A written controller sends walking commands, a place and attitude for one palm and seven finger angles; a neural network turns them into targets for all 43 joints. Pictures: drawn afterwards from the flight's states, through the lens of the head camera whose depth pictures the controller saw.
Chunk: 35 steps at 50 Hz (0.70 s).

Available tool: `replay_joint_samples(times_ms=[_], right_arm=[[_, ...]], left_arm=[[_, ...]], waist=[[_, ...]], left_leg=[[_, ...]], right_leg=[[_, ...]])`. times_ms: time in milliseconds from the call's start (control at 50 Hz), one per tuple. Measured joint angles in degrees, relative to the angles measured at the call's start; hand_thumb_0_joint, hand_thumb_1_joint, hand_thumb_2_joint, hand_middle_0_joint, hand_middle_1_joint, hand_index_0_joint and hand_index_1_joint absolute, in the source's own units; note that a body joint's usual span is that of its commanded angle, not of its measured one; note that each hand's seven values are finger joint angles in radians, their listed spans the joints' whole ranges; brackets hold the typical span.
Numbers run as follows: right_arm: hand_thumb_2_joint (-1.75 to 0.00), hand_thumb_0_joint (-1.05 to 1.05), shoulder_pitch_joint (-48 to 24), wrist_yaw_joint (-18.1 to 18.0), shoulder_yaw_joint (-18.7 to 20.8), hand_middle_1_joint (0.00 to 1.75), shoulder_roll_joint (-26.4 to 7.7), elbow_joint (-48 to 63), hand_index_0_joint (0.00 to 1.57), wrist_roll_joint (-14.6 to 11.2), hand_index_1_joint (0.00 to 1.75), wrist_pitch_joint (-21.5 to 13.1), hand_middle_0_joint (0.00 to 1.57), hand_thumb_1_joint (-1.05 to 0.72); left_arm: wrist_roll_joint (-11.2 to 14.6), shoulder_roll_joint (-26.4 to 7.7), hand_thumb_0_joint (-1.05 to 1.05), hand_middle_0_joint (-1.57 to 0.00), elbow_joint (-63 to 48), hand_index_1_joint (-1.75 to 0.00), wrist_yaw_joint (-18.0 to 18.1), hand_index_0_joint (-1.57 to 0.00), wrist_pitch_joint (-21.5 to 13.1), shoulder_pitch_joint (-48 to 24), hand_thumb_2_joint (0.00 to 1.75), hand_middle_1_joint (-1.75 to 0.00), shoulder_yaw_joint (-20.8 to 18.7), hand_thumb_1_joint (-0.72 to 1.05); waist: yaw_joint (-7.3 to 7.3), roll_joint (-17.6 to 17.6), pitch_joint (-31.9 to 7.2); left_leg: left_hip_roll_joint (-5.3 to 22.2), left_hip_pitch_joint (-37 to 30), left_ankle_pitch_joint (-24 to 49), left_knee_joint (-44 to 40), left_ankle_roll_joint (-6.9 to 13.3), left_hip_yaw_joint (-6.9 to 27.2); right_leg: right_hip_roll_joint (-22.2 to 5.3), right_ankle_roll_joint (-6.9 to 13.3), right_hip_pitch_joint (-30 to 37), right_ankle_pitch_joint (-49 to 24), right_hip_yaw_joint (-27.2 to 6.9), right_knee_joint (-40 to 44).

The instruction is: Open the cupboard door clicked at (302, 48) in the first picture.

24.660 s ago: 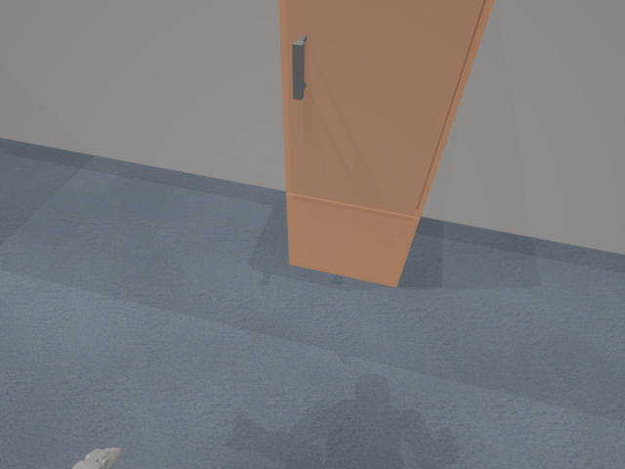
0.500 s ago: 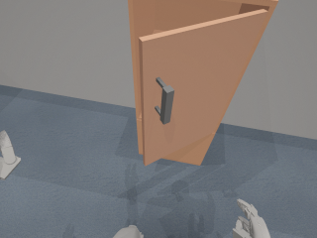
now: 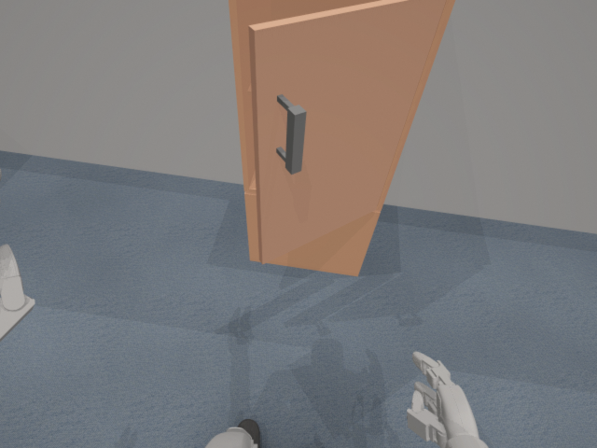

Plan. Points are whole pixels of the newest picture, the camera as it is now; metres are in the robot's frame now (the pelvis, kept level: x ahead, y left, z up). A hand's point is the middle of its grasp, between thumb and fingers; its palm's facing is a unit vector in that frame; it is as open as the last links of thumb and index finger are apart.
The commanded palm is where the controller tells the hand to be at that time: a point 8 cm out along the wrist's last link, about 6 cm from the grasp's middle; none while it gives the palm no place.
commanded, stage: stop stepping back and stand still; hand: left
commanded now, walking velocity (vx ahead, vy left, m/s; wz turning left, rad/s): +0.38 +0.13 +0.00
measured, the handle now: (288, 135) +0.59 +0.06 +0.08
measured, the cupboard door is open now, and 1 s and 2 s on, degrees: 40 40 40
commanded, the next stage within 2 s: let the arm hang, fingers relaxed in 0.64 s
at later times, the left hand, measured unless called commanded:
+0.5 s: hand (10, 359) +0.16 +0.24 +0.18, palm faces +0.38 -0.77 -0.51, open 7.5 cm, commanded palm +0.11 +0.29 +0.19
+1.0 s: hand out of the picture +0.03 +0.22 -0.15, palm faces -0.08 -0.97 -0.24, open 7.4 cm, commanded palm none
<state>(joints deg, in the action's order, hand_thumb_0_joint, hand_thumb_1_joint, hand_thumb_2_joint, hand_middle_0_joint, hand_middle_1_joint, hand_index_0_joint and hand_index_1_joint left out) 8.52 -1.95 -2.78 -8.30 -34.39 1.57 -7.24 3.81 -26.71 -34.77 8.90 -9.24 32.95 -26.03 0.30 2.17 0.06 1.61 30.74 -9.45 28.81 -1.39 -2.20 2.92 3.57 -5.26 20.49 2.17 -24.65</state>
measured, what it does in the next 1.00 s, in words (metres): steps on the spot: left foot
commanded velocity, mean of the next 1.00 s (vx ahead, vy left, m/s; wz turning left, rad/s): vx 0.04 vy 0.02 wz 0.00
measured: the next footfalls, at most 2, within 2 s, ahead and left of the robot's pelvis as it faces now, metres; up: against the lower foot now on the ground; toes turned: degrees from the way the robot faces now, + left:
left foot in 0.22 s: +0.02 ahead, +0.12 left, +0.00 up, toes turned -1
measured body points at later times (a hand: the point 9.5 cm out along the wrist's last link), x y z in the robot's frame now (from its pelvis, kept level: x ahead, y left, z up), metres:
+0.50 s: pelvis -0.04 -0.01 +0.01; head -0.05 -0.01 +0.46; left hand +0.13 +0.28 +0.21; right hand +0.10 -0.24 -0.08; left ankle -0.01 +0.11 -0.71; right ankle -0.06 -0.08 -0.73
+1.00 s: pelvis -0.07 +0.02 +0.01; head -0.05 +0.02 +0.45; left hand +0.03 +0.27 -0.13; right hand +0.04 -0.24 -0.12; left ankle -0.02 +0.12 -0.73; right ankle -0.06 -0.08 -0.73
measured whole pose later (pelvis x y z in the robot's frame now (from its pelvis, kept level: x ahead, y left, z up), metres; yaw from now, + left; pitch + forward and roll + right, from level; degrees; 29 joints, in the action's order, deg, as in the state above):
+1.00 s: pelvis -0.07 +0.02 +0.01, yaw -1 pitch -1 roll +0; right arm 6.3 0.4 -0.4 -15.0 -52.5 1.6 -0.3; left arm -1.6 -13.6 47.3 -0.4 2.7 12.4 0.5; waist 1.6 0.4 2.8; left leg -1.6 17.6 -10.8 29.2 1.5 -0.8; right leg 0.0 1.5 -15.1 15.2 2.8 -30.9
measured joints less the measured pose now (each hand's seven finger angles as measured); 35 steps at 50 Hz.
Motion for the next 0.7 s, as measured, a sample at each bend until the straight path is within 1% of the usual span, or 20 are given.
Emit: replay_joint_samples(times_ms=[40,60,100,160,200,220,240,280,320,340,380,420,440,480,520,540,580,640,660,700], right_arm=[[-0.9,0.01,2.0,0.0,0.4,0.3,-1.0,-2.3,0.21,-0.6,0.3,1.2,0.2,-0.9],[-0.9,0.01,3.6,-0.1,0.7,0.3,-1.5,-3.3,0.21,-0.9,0.3,1.6,0.2,-0.9],[-0.9,0.01,6.3,-0.7,1.1,0.3,-2.4,-5.0,0.21,-1.3,0.3,2.0,0.2,-0.91],[-0.9,0.01,9.1,-1.8,2.1,0.3,-4.4,-6.4,0.21,-1.6,0.3,1.6,0.2,-0.91],[-0.9,0.01,9.9,-2.3,2.8,0.3,-5.9,-6.6,0.21,-1.6,0.3,1.1,0.2,-0.91],[-0.9,0.01,9.8,-2.5,3.2,0.3,-6.6,-6.4,0.2,-1.6,0.3,0.8,0.2,-0.91],[-0.9,0.01,8.9,-2.6,3.7,0.3,-6.5,-6.6,0.2,-1.8,0.3,0.9,0.2,-0.91],[-0.9,0.01,7.1,-2.4,4.0,0.3,-6.0,-5.9,0.2,-1.7,0.3,0.8,0.2,-0.91],[-0.9,0.01,6.1,-2.1,4.0,0.3,-4.9,-4.7,0.2,-1.2,0.3,-0.1,0.2,-0.91],[-0.9,0.01,5.7,-2.0,3.7,0.3,-4.3,-4.1,0.2,-1.1,0.3,-0.7,0.2,-0.91],[-0.9,0.01,5.5,-1.8,2.9,0.3,-3.2,-2.8,0.2,-1.1,0.3,-1.5,0.2,-0.91],[-0.9,0.01,5.5,-1.8,2.4,0.3,-2.7,-1.9,0.2,-1.1,0.3,-1.6,0.2,-0.91],[-0.9,0.01,5.7,-1.7,2.3,0.3,-2.7,-1.8,0.2,-1.1,0.3,-1.4,0.2,-0.91],[-0.9,0.01,6.0,-1.3,2.3,0.3,-2.6,-2.4,0.2,-1.1,0.3,-0.7,0.2,-0.91],[-0.9,0.01,6.0,-1.1,2.2,0.3,-2.7,-3.6,0.2,-1.2,0.3,-0.2,0.2,-0.91],[-0.9,0.01,6.1,-1.2,2.2,0.3,-2.7,-4.0,0.2,-1.2,0.3,-0.1,0.2,-0.91],[-0.9,0.01,6.1,-1.6,2.0,0.3,-3.1,-4.5,0.2,-1.3,0.3,-0.1,0.2,-0.91],[-0.9,0.01,5.8,-2.0,2.1,0.3,-4.2,-4.5,0.2,-1.2,0.3,-0.5,0.2,-0.91],[-0.9,0.01,5.5,-2.1,2.4,0.3,-4.6,-4.5,0.2,-1.2,0.3,-0.6,0.2,-0.91],[-0.9,0.01,4.2,-2.2,2.7,0.3,-4.1,-4.9,0.2,-1.4,0.3,-0.2,0.2,-0.91]], left_arm=[[0.1,-0.1,0.01,-0.21,0.6,-0.3,-0.7,-0.21,-0.6,1.8,0.9,-0.3,0.9,0.88],[0.1,0.0,0.01,-0.21,1.2,-0.3,-0.9,-0.21,-0.8,2.3,0.9,-0.3,1.1,0.88],[-0.5,0.6,0.01,-0.21,3.7,-0.3,-0.7,-0.21,-1.7,1.8,0.9,-0.3,1.0,0.88],[-1.5,2.6,0.01,-0.21,8.8,-0.3,0.1,-0.21,-2.4,-2.6,0.9,-0.3,1.3,0.88],[-1.7,4.0,0.01,-0.21,10.9,-0.3,0.6,-0.21,-2.2,-5.5,0.9,-0.3,1.8,0.88],[-1.7,4.5,0.01,-0.21,11.3,-0.3,0.8,-0.21,-2.1,-6.3,0.9,-0.3,1.8,0.88],[-1.6,4.8,0.01,-0.21,11.8,-0.3,0.9,-0.21,-2.1,-7.0,0.9,-0.3,1.8,0.88],[-1.3,4.7,0.01,-0.21,12.0,-0.3,0.9,-0.2,-1.9,-6.4,0.9,-0.3,1.7,0.89],[-1.4,3.8,0.01,-0.21,10.8,-0.3,0.4,-0.2,-1.4,-4.5,0.9,-0.3,1.9,0.89],[-1.4,3.1,0.01,-0.21,9.8,-0.3,0.2,-0.2,-1.4,-3.4,0.9,-0.3,1.9,0.89],[-1.7,1.6,0.01,-0.21,7.8,-0.3,0.0,-0.2,-1.7,-1.2,0.9,-0.3,1.6,0.89],[-2.0,1.0,0.01,-0.21,6.9,-0.3,-0.3,-0.21,-2.7,0.1,0.9,-0.3,1.6,0.88],[-2.1,1.0,0.01,-0.21,6.8,-0.3,-0.4,-0.21,-3.1,0.6,0.9,-0.3,1.7,0.88],[-1.9,1.4,0.01,-0.21,6.8,-0.3,-0.6,-0.21,-3.9,1.6,0.9,-0.3,1.5,0.88],[-1.9,2.5,0.01,-0.21,8.0,-0.3,-0.3,-0.21,-4.6,1.6,0.9,-0.3,1.3,0.88],[-2.1,3.1,0.01,-0.21,9.0,-0.3,-0.2,-0.21,-4.8,0.9,0.9,-0.3,1.3,0.88],[-2.3,4.4,0.01,-0.21,11.4,-0.3,0.2,-0.21,-4.5,-1.3,0.9,-0.3,1.7,0.88],[-2.3,6.4,0.01,-0.21,13.4,-0.3,0.5,-0.21,-3.2,-4.4,0.9,-0.3,3.2,0.88],[-2.2,6.9,0.01,-0.21,13.3,-0.3,0.5,-0.21,-2.7,-5.0,0.9,-0.3,3.8,0.88],[-2.1,7.2,0.01,-0.21,13.0,-0.3,0.2,-0.21,-2.1,-5.5,0.9,-0.3,4.6,0.88]], waist=[[-0.55,-1.1,-1.4],[-1.06,-0.9,-2.5],[-1.85,-0.2,-4.3],[-1.9,0.1,-5.1],[-1.12,-0.4,-4.9],[-0.45,-0.8,-4.7],[0.29,-0.1,-3.9],[1.56,0.9,-2.5],[2.78,1.3,-1.8],[3.11,1.4,-1.4],[3.23,1.5,-0.8],[3.36,-0.1,-0.2],[3.19,-1.2,-0.3],[1.66,-2.1,-1.2],[-0.09,-2.1,-1.6],[-0.72,-2.0,-1.7],[-1.4,-2.0,-1.4],[-1.33,-3.2,-0.8],[-1.15,-4.0,-0.5],[-1.11,-2.8,0.4]], left_leg=[[-0.6,1.3,-2.9,11.3,-0.4,1.7],[-1.0,1.3,-3.7,15.9,-0.3,1.7],[-1.3,-0.9,-5.3,19.2,0.2,0.4],[-1.3,-7.2,-6.7,12.9,1.8,-1.8],[-1.3,-12.3,-4.9,5.5,3.0,-2.4],[-1.4,-14.1,-4.9,2.7,3.1,-2.2],[-2.1,-14.2,-5.7,2.6,3.1,-2.5],[-2.6,-14.1,-5.7,3.4,3.4,-3.4],[-2.5,-14.2,-4.8,3.0,3.4,-3.8],[-2.2,-14.2,-4.3,2.7,3.3,-3.8],[-1.8,-14.0,-3.7,2.5,2.8,-4.1],[-0.7,-13.3,-3.6,3.2,2.3,-3.1],[-0.3,-12.6,-4.7,4.0,2.1,-2.2],[-0.8,-10.5,-8.8,9.1,1.6,-0.1],[-1.7,-8.8,-10.8,15.6,1.2,1.2],[-1.9,-8.8,-11.0,16.5,1.2,1.2],[-1.8,-10.3,-10.3,13.7,1.5,1.0],[-0.7,-14.8,-4.7,3.2,2.4,1.6],[0.0,-16.2,-3.7,0.5,2.0,2.2],[-0.5,-17.1,-3.9,-0.3,1.3,1.9]], right_leg=[[0.7,0.2,0.5,0.7,-0.4,-0.5],[0.6,0.1,0.8,1.1,-0.9,-0.2],[0.1,0.0,1.4,1.1,-1.8,0.5],[-0.8,-0.3,1.4,1.5,-1.9,-0.6],[-1.1,-0.8,0.4,3.0,-1.3,-3.4],[-1.1,-1.1,-0.6,4.2,-1.0,-5.8],[-1.9,-1.7,-1.9,5.1,-1.1,-8.6],[-2.7,-3.6,-5.0,3.2,-1.9,-14.7],[-2.7,-4.2,-7.4,6.2,-1.9,-17.7],[-2.7,-4.4,-8.0,6.4,-1.5,-17.1],[-2.9,-4.4,-8.1,4.0,-0.2,-12.8],[-1.9,-2.0,-7.3,0.1,1.3,-9.9],[-1.2,-0.8,-7.0,-0.8,1.9,-8.7],[-0.4,0.5,-6.9,-2.1,1.8,-6.4],[-0.3,0.8,-6.4,-3.6,0.7,-4.2],[-0.4,0.7,-6.1,-4.2,0.4,-3.3],[-0.8,0.4,-5.4,-5.0,0.2,-2.1],[-0.4,-0.3,-5.0,-4.9,1.2,-2.0],[0.2,-0.4,-5.1,-4.7,1.7,-2.3],[-0.3,-0.8,-4.6,-4.8,1.5,-2.2]])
